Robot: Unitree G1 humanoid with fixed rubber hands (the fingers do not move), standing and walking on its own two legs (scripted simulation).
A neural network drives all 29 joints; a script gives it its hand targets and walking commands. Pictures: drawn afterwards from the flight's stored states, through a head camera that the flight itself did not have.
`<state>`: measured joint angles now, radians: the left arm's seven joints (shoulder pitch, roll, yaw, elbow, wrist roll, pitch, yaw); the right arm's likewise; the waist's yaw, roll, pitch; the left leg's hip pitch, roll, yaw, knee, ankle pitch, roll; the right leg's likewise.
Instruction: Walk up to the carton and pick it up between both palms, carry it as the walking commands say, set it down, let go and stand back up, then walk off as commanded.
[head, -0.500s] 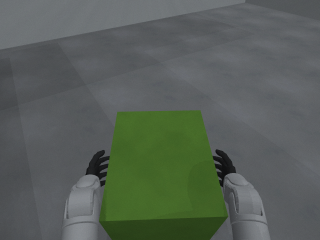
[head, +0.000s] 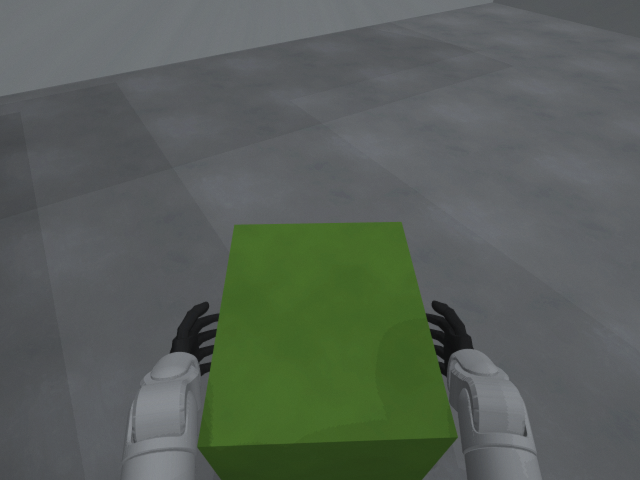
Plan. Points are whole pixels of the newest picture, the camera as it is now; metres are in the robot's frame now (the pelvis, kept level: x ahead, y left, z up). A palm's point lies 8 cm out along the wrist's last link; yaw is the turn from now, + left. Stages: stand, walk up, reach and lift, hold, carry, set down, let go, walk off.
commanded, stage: hold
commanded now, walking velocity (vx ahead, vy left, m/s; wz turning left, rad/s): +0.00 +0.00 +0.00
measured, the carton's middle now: (321, 359) +0.31 +0.01 -0.03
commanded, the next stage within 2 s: carry in 0.18 s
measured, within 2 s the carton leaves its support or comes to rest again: neither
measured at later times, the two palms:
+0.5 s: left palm (282, 286) +0.36 +0.06 +0.08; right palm (542, 311) +0.31 -0.28 +0.07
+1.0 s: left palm (360, 180) +0.61 -0.07 +0.07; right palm (557, 197) +0.54 -0.40 +0.08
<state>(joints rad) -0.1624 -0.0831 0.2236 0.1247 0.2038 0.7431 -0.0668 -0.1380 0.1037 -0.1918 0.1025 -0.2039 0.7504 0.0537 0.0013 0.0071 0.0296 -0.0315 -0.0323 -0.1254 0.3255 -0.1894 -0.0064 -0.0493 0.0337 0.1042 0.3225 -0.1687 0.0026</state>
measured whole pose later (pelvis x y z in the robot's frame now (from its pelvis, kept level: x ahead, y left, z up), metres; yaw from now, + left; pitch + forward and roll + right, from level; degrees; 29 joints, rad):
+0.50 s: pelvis +0.08 -0.08 -0.02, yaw -6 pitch +4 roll -3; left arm -0.09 -0.09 0.16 -0.30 0.06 0.99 0.00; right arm -0.02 0.10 -0.15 -0.38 -0.07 1.00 -0.03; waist 0.00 0.06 -0.13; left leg -0.21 0.20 -0.02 0.60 -0.42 -0.06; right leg -0.32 0.01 -0.17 0.44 -0.16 -0.02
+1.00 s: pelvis +0.36 -0.20 +0.00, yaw -9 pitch +4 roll -1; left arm 0.06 -0.13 0.15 -0.48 0.00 1.17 0.09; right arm 0.10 0.14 -0.17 -0.49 0.03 1.16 -0.08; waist -0.03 -0.02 -0.15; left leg -0.17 0.11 0.23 0.37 -0.26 -0.02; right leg -0.57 -0.09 -0.03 0.99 -0.16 -0.01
